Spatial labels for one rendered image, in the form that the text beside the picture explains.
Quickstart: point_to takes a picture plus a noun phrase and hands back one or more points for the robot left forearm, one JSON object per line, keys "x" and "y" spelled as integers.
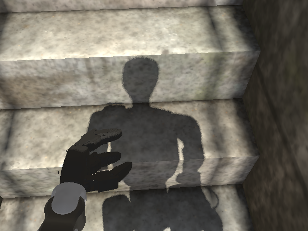
{"x": 66, "y": 209}

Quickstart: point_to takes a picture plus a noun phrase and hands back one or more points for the robot left hand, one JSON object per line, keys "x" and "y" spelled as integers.
{"x": 80, "y": 166}

